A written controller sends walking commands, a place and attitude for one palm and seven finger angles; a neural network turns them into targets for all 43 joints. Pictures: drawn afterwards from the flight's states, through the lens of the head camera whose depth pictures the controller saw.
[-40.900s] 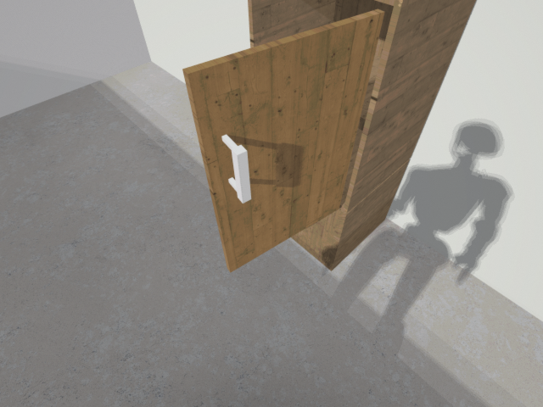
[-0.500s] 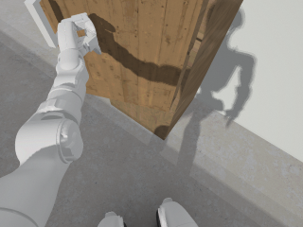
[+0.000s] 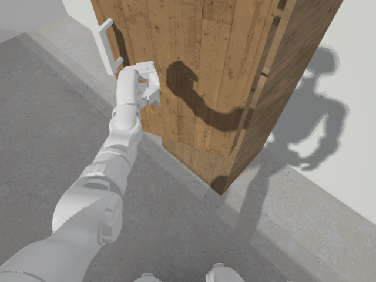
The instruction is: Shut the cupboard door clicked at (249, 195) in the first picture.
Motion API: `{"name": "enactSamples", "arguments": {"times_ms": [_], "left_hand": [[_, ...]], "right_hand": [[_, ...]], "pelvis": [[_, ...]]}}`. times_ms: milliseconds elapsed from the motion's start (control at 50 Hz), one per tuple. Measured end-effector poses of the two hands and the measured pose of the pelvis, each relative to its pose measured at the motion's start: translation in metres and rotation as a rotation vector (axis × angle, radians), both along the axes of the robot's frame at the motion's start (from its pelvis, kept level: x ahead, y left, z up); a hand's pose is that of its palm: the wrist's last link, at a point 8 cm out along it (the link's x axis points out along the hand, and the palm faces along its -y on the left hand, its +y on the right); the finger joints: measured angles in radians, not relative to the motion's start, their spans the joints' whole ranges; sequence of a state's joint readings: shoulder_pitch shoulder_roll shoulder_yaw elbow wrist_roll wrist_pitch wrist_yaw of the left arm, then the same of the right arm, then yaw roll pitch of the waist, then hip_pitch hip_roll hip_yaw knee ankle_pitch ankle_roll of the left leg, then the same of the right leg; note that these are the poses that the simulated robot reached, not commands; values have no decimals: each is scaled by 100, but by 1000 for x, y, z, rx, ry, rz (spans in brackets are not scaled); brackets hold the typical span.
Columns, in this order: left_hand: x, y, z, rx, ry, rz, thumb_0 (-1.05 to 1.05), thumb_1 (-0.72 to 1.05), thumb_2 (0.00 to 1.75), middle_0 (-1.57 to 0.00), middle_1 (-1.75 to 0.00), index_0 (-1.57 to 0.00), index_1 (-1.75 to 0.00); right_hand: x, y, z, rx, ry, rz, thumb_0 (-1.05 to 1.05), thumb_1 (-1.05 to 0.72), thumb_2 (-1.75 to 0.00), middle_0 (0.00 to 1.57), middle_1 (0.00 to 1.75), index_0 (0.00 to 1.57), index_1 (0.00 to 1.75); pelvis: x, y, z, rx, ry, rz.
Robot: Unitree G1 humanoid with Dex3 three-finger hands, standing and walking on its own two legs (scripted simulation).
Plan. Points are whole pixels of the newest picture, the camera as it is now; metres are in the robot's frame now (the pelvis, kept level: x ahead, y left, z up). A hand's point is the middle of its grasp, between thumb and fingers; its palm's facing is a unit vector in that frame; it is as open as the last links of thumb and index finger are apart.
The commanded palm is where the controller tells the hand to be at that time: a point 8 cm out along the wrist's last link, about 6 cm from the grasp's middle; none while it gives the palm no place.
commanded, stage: draw the hand back to the body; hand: left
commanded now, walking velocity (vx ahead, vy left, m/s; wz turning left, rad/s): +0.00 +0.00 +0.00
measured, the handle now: (110, 48) +0.67 +0.15 +0.10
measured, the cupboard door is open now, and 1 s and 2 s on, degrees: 22 22 22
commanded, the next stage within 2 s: step back with the hand held close in 1.64 s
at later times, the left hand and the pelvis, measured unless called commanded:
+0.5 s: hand (103, 121) +0.38 +0.12 +0.16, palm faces +0.00 -1.00 -0.02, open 3.1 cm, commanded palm +0.34 +0.17 +0.15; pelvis +0.00 +0.00 +0.03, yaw -1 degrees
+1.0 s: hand out of the picture +0.26 +0.23 +0.19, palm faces +0.28 -0.92 -0.29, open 4.2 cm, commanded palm +0.21 +0.28 +0.20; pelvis +0.01 +0.02 +0.05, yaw +1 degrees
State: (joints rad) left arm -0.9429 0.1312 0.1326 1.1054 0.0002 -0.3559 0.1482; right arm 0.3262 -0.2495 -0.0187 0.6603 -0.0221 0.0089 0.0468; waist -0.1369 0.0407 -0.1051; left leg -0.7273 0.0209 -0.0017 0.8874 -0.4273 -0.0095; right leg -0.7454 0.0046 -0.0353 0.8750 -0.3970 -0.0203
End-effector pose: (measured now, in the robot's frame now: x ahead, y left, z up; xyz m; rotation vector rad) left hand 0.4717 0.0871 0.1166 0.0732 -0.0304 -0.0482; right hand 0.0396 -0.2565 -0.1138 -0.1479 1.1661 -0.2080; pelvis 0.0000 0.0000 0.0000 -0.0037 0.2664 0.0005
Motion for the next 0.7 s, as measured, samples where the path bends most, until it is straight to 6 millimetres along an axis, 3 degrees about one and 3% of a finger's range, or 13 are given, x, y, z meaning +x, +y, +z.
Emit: {"name": "enactSamples", "arguments": {"times_ms": [80, 160, 240, 340, 420, 520, 620, 700], "left_hand": [[3, 3, -4, -48, 84, 53, 2, 90, 90, -130, -150, -130, -150], [-2, 17, 2, -90, 11, 85, 2, 90, 90, -130, -150, -130, -150], [-22, 39, 10, -22, -82, 70, 2, 90, 90, -129, -150, -129, -150], [-60, 66, 6, -25, -7, 62, 2, 90, 90, -129, -150, -130, -150], [-89, 80, 17, -72, -22, 67, 2, 90, 90, -130, -150, -130, -150], [-117, 89, 42, -46, -117, 35, 2, 90, 90, -129, -149, -130, -150], [-143, 104, 45, 18, -66, 41, 2, 90, 90, -125, -144, -125, -145], [-171, 124, 47, 87, -55, 103, 2, 90, 90, -117, -136, -117, -137]], "right_hand": [[-6, 9, 0, 23, -9, -11, 0, -91, -90, 20, 30, 20, 30], [-21, 13, 1, 35, 10, -21, 0, -91, -90, 21, 30, 20, 30], [-34, 12, 1, 49, 29, -44, 0, -91, -90, 21, 30, 20, 30], [-29, 6, 9, 42, 12, -61, 1, -91, -90, 21, 30, 20, 30], [-2, 1, 23, 1, -80, -36, 1, -91, -90, 21, 30, 20, 30], [51, 2, 43, -28, -255, 27, 1, -91, -90, 20, 30, 20, 30], [102, 15, 66, -17, -408, 72, 1, -91, -90, 20, 30, 20, 30], [131, 32, 84, -6, -478, 97, 1, -91, -90, 20, 30, 20, 30]], "pelvis": [[-4, -1, 3, 7, -4, -9], [-6, -2, 4, 14, -7, -25], [-3, -3, 7, 16, -25, -40], [0, -2, 17, 8, -89, -37], [-1, 0, 23, 1, -142, -26], [-4, 3, 27, -1, -190, -14], [-5, 6, 32, 6, -233, -12], [-3, 7, 38, 7, -267, -8]]}}
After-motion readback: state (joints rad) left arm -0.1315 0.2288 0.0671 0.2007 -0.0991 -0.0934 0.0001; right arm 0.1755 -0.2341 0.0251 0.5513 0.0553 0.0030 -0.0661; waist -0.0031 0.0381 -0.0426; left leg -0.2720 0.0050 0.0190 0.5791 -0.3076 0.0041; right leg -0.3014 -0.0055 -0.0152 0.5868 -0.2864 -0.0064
